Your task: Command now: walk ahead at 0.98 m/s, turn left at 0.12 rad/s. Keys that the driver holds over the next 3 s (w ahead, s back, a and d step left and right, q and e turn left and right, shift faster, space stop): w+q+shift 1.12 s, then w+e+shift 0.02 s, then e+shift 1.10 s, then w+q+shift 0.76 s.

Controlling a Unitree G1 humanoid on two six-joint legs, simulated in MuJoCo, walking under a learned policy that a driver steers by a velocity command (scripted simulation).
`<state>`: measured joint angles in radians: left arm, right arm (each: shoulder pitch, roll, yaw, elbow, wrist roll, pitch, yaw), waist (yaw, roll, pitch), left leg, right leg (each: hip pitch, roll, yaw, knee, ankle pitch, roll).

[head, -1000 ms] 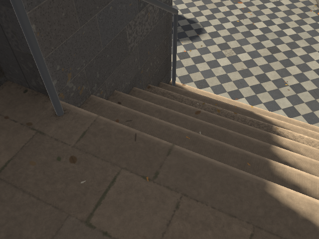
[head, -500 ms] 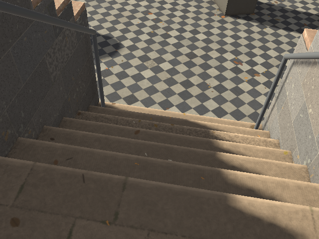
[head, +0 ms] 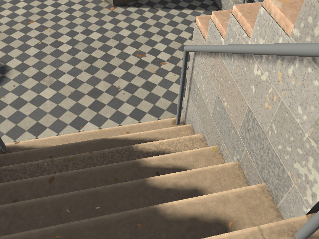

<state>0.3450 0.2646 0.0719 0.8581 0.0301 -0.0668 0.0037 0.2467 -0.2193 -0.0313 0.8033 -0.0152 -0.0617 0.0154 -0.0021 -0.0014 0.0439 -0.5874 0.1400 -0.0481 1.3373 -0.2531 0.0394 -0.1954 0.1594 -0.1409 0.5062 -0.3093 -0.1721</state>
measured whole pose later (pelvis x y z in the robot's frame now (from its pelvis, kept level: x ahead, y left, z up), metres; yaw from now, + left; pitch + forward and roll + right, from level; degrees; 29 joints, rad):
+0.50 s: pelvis +0.38 +0.02 -0.03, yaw +21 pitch +1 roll -1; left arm -0.02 0.20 -0.01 0.62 0.06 -0.05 0.01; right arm 0.51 -0.25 -0.03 0.85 -0.01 -0.05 -0.02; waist -0.13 0.00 -0.02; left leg -0.31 -0.18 -0.18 0.91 -0.58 0.14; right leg -0.74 -0.04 0.17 1.01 0.13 0.01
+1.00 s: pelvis +0.69 +0.07 -0.27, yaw +46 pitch -1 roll -2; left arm 0.65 0.23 0.02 0.96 0.06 -0.11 0.01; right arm 0.04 -0.24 -0.05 0.71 -0.03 0.01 0.05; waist 0.09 0.06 0.03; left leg -0.89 0.03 0.03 1.02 0.43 0.17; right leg -0.06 -0.05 -0.27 0.99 -0.90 0.01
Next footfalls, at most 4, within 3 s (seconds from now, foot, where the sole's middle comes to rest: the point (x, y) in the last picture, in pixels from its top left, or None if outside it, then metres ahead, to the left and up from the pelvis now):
0.24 left None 0.32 0.09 -0.76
0.66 right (180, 224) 0.63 -0.10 -0.95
1.14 left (106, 204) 0.81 0.29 -1.13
1.56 right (110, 177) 1.10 0.32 -1.32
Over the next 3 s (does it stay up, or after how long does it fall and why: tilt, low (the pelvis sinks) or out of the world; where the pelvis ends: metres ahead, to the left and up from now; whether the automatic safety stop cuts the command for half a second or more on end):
stays up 1.24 0.54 -0.77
